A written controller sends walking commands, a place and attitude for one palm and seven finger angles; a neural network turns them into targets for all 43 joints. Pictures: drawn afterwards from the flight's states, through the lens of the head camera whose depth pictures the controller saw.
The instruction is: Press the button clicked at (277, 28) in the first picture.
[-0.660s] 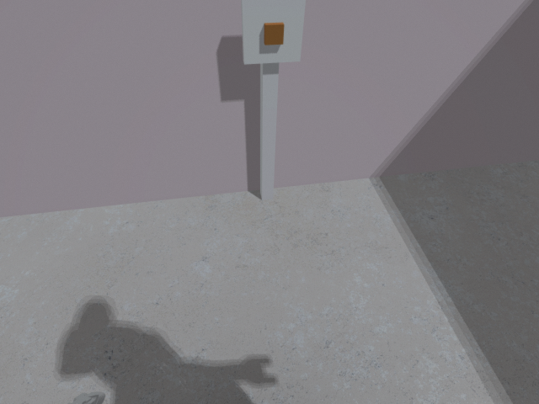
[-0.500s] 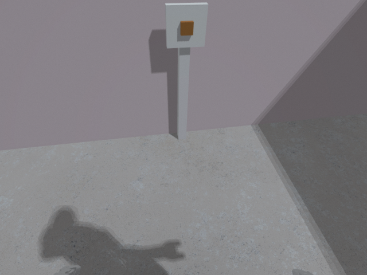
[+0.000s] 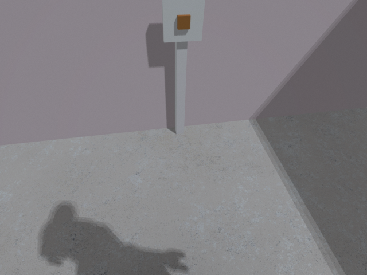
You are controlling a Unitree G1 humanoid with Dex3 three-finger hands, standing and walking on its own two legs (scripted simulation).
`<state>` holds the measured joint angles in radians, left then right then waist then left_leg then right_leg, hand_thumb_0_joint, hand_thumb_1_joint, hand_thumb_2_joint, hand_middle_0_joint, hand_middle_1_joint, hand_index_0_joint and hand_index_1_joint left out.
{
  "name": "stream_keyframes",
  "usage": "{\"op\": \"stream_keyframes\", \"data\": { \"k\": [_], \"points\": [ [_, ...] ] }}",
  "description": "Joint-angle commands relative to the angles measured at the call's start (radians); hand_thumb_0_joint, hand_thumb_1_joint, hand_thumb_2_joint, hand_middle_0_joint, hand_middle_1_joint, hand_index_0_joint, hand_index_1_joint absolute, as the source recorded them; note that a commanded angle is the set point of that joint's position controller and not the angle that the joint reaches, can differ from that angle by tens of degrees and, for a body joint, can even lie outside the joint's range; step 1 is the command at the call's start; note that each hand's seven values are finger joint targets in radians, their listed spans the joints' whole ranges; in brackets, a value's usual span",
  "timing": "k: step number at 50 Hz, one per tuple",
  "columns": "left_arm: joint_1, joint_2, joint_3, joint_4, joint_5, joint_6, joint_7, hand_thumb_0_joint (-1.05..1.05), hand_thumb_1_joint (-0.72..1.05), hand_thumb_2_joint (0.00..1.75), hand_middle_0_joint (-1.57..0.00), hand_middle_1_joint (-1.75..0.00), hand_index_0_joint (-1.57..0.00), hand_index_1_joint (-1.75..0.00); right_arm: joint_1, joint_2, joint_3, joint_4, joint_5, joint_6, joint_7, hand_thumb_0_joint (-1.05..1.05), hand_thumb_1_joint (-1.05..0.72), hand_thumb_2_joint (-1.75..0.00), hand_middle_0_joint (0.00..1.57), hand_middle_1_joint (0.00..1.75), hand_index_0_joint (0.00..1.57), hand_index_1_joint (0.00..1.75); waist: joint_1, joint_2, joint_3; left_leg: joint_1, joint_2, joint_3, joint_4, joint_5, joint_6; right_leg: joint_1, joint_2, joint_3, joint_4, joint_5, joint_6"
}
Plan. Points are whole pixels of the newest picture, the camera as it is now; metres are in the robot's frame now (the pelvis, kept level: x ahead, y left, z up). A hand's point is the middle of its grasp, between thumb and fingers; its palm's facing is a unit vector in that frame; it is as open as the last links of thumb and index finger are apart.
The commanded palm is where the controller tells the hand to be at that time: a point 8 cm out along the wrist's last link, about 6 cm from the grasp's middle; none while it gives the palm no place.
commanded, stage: stand and wait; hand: left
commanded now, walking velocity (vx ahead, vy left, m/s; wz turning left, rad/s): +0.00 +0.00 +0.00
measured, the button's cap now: (183, 21) +1.20 +0.07 +0.06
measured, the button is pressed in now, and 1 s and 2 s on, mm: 0 0 0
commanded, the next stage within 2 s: look at it before walking up in 0.18 s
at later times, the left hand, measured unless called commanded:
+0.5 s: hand out of the picture +0.08 +0.24 -0.15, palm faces -0.03 -0.94 -0.34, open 7.4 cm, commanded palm none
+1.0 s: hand out of the picture +0.08 +0.24 -0.15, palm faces -0.03 -0.94 -0.34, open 7.4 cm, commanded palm none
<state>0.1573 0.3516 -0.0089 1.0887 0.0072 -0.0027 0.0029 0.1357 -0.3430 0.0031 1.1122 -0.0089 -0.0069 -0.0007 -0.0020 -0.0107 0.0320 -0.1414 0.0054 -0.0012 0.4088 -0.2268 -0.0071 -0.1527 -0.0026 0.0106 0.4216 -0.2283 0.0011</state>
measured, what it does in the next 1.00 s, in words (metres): stands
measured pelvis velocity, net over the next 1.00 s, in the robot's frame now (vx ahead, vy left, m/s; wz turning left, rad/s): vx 0.01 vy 0.00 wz -0.01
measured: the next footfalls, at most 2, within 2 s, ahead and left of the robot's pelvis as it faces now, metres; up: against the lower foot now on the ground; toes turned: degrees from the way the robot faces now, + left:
left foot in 1.82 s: +0.35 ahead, +0.04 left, +0.00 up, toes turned -20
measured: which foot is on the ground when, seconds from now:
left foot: down 0.00-1.00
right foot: down 0.00-1.00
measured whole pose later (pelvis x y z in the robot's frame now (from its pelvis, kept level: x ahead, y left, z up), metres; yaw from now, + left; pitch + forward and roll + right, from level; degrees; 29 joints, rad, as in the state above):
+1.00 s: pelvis +0.01 +0.00 +0.00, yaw +0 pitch -2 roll +0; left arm 0.14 0.35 -0.01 1.09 0.01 -0.01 0.00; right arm 0.11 -0.34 0.01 1.12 -0.01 -0.01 0.00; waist 0.00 -0.01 0.03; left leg -0.12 0.02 0.00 0.36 -0.21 -0.02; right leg -0.13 0.01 0.01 0.38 -0.21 -0.01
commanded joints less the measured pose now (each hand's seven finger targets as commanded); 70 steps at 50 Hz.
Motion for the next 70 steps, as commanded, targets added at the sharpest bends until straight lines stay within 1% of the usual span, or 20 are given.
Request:
{"op": "stream_keyframes", "data": {
  "k": [1, 8, 15, 37, 50, 54, 56, 57, 58, 59, 60, 61, 62, 63, 65, 66, 67, 68, 69, 70],
  "points": [
    [-0.062, 0.2, 0.042, -0.07, 0.003, -0.022, 0.008, 0.0, 0.9, 0.9, -0.2, -0.3, -0.2, -0.3, -0.067, -0.202, -0.044, -0.069, -0.001, -0.024, -0.011, 0.0, -0.9, -0.9, 0.2, 0.3, 0.2, 0.3, 0.001, 0.006, -0.034, -0.017, 0.104, -0.091, -0.082, 0.083, 0.036, -0.022, -0.116, 0.106, -0.096, 0.067, -0.033],
    [-0.062, 0.199, 0.042, -0.068, 0.004, -0.022, 0.007, 0.0, 0.9, 0.9, -0.2, -0.3, -0.2, -0.3, -0.061, -0.203, -0.042, -0.064, -0.001, -0.025, -0.009, 0.0, -0.9, -0.9, 0.2, 0.3, 0.2, 0.3, 0.002, 0.009, -0.033, -0.021, 0.105, -0.097, -0.089, 0.065, 0.037, -0.032, -0.115, 0.111, -0.104, 0.03, -0.033],
    [-0.063, 0.195, 0.043, -0.068, 0.004, -0.024, 0.008, 0.0, 0.9, 0.9, -0.2, -0.3, -0.2, -0.3, -0.061, -0.202, -0.042, -0.062, -0.001, -0.028, -0.01, 0.0, -0.9, -0.9, 0.2, 0.3, 0.2, 0.3, 0.003, 0.009, -0.058, -0.003, 0.111, -0.095, -0.086, 0.122, 0.036, -0.01, -0.115, 0.105, -0.091, 0.107, -0.033],
    [-0.059, 0.2, 0.045, -0.064, 0.005, -0.028, 0.009, 0.0, 0.9, 0.9, -0.2, -0.3, -0.2, -0.3, -0.073, -0.203, -0.041, -0.063, 0.002, -0.027, -0.012, 0.0, -0.9, -0.9, 0.2, 0.3, 0.2, 0.3, 0.002, 0.008, -0.074, 0.033, 0.115, -0.085, -0.085, 0.187, 0.032, 0.014, -0.117, 0.102, -0.092, 0.203, -0.033],
    [-0.065, 0.203, 0.045, -0.064, 0.005, -0.024, 0.007, 0.0, 0.9, 0.9, -0.2, -0.3, -0.2, -0.3, -0.078, -0.208, -0.041, -0.061, 0.0, -0.025, -0.014, 0.0, -0.9, -0.9, 0.2, 0.3, 0.2, 0.3, 0.003, 0.018, -0.046, 0.041, 0.118, -0.075, -0.096, 0.157, 0.029, -0.005, -0.113, 0.114, -0.107, 0.183, -0.033],
    [0.003, 0.089, 0.036, -0.08, 0.005, 0.015, 0.013, 0.0, 0.9, 0.9, -0.2, -0.3, -0.2, -0.3, 0.007, -0.083, -0.031, -0.072, -0.002, -0.002, -0.024, 0.0, -0.9, -0.9, 0.2, 0.3, 0.2, 0.3, -0.006, 0.01, -0.072, 0.053, 0.131, -0.006, -0.004, 0.209, 0.007, -0.052, -0.103, 0.131, -0.013, 0.314, -0.023],
    [0.032, 0.089, 0.044, -0.097, 0.008, 0.025, 0.006, 0.0, 0.9, 0.9, -0.2, -0.3, -0.2, -0.3, 0.028, -0.097, -0.04, -0.09, -0.006, 0.007, -0.026, 0.0, -0.9, -0.9, 0.2, 0.3, 0.2, 0.3, -0.005, 0.015, -0.073, 0.051, 0.145, 0.0, 0.001, 0.055, 0.013, -0.09, -0.076, 0.137, 0.017, 0.166, -0.028],
    [0.04, 0.086, 0.047, -0.111, 0.011, 0.03, -0.001, 0.0, 0.9, 0.9, -0.2, -0.3, -0.2, -0.3, 0.035, -0.109, -0.048, -0.102, -0.008, 0.009, -0.024, 0.0, -0.9, -0.9, 0.2, 0.3, 0.2, 0.3, -0.005, 0.028, -0.065, 0.045, 0.162, -0.021, -0.016, -0.075, 0.025, -0.13, -0.054, 0.138, 0.034, 0.03, -0.029],
    [0.038, 0.079, 0.052, -0.13, 0.014, 0.034, -0.009, 0.0, 0.9, 0.9, -0.2, -0.3, -0.2, -0.3, 0.034, -0.122, -0.056, -0.117, -0.011, 0.011, -0.021, 0.0, -0.9, -0.9, 0.2, 0.3, 0.2, 0.3, -0.005, 0.061, -0.019, 0.02, 0.187, -0.056, -0.057, -0.219, 0.043, -0.193, -0.024, 0.129, 0.059, -0.126, -0.027],
    [0.04, 0.066, 0.055, -0.146, 0.017, 0.035, -0.017, 0.0, 0.9, 0.9, -0.2, -0.3, -0.2, -0.3, 0.036, -0.141, -0.065, -0.127, -0.013, 0.011, -0.019, 0.0, -0.9, -0.9, 0.2, 0.3, 0.2, 0.3, -0.007, 0.115, 0.031, 0.005, 0.226, -0.111, -0.113, -0.342, 0.07, -0.261, 0.014, 0.101, 0.122, -0.222, -0.022],
    [0.047, 0.045, 0.06, -0.16, 0.017, 0.035, -0.024, 0.0, 0.9, 0.9, -0.2, -0.3, -0.2, -0.3, 0.043, -0.164, -0.076, -0.137, -0.012, 0.007, -0.018, 0.0, -0.9, -0.9, 0.2, 0.3, 0.2, 0.3, -0.009, 0.199, 0.057, -0.023, 0.3, -0.176, -0.178, -0.418, 0.111, -0.29, 0.045, 0.029, 0.262, -0.221, -0.012],
    [0.038, 0.033, 0.068, -0.18, 0.017, 0.033, -0.029, 0.0, 0.9, 0.9, -0.2, -0.3, -0.2, -0.3, 0.041, -0.169, -0.085, -0.149, -0.01, -0.001, -0.017, 0.0, -0.9, -0.9, 0.2, 0.3, 0.2, 0.3, -0.006, 0.221, 0.066, -0.044, 0.367, -0.201, -0.211, -0.389, 0.153, -0.303, 0.015, -0.018, 0.383, -0.243, -0.001],
    [0.022, 0.032, 0.072, -0.197, 0.019, 0.029, -0.035, 0.0, 0.9, 0.9, -0.2, -0.3, -0.2, -0.3, 0.052, -0.164, -0.085, -0.155, -0.011, -0.009, -0.015, 0.0, -0.9, -0.9, 0.2, 0.3, 0.2, 0.3, -0.009, 0.193, 0.072, -0.042, 0.386, -0.193, -0.206, -0.346, 0.169, -0.322, -0.017, -0.014, 0.413, -0.278, -0.001],
    [0.04, 0.011, 0.077, -0.203, 0.018, 0.024, -0.04, 0.0, 0.9, 0.9, -0.2, -0.3, -0.2, -0.3, 0.039, -0.153, -0.087, -0.16, -0.015, -0.013, -0.015, 0.0, -0.9, -0.9, 0.2, 0.3, 0.2, 0.3, 0.008, 0.172, 0.079, -0.059, 0.385, -0.145, -0.172, -0.29, 0.162, -0.296, -0.043, -0.019, 0.388, -0.283, -0.003],
    [0.159, -0.023, 0.08, -0.169, 0.021, 0.013, -0.047, 0.0, 0.9, 0.9, -0.2, -0.3, -0.2, -0.3, 0.009, -0.131, -0.085, -0.166, -0.018, -0.014, -0.013, 0.0, -0.9, -0.9, 0.2, 0.3, 0.2, 0.3, 0.062, 0.129, 0.048, -0.152, 0.314, -0.001, -0.014, -0.235, 0.103, -0.1, -0.02, -0.089, 0.248, -0.194, -0.004],
    [0.267, -0.015, 0.087, -0.136, 0.023, 0.005, -0.042, 0.0, 0.9, 0.9, -0.2, -0.3, -0.2, -0.3, 0.003, -0.106, -0.082, -0.171, -0.017, -0.011, -0.011, 0.0, -0.9, -0.9, 0.2, 0.3, 0.2, 0.3, 0.102, 0.048, 0.033, -0.253, 0.249, 0.073, 0.173, -0.273, 0.059, 0.051, 0.003, -0.094, 0.131, -0.132, -0.015],
    [0.364, 0.086, 0.106, -0.113, 0.03, -0.015, -0.026, 0.0, 0.9, 0.9, -0.2, -0.3, -0.2, -0.3, -0.008, -0.03, -0.067, -0.207, -0.006, -0.007, -0.004, 0.0, -0.9, -0.9, 0.2, 0.3, 0.2, 0.3, 0.138, -0.294, 0.042, -0.496, 0.11, 0.191, 0.532, -0.388, -0.019, 0.161, -0.196, 0.289, -0.104, -0.28, -0.1],
    [0.439, 0.136, 0.111, -0.108, 0.013, -0.023, -0.007, 0.0, 0.9, 0.9, -0.2, -0.3, -0.2, -0.3, -0.107, -0.005, -0.056, -0.274, -0.008, -0.019, 0.004, 0.0, -0.9, -0.9, 0.2, 0.3, 0.2, 0.3, 0.167, -0.338, 0.062, -0.645, 0.051, 0.111, 0.728, -0.427, -0.026, 0.139, -0.371, 0.655, -0.266, -0.239, -0.205],
    [0.41, 0.118, 0.109, -0.118, 0.008, -0.032, 0.004, 0.0, 0.9, 0.9, -0.2, -0.3, -0.2, -0.3, -0.134, -0.026, -0.063, -0.277, -0.007, -0.026, 0.003, 0.0, -0.9, -0.9, 0.2, 0.3, 0.2, 0.3, 0.142, -0.209, 0.087, -0.647, 0.089, 0.007, 0.781, -0.299, -0.017, 0.085, -0.361, 0.685, -0.286, -0.274, -0.239],
    [0.347, 0.089, 0.102, -0.128, 0.011, -0.038, 0.004, 0.0, 0.9, 0.9, -0.2, -0.3, -0.2, -0.3, -0.122, -0.016, -0.068, -0.267, -0.01, -0.031, 0.006, 0.0, -0.9, -0.9, 0.2, 0.3, 0.2, 0.3, 0.101, -0.127, 0.107, -0.639, 0.112, -0.01, 0.797, -0.211, -0.02, 0.046, -0.338, 0.631, -0.27, -0.273, -0.246]
  ]
}}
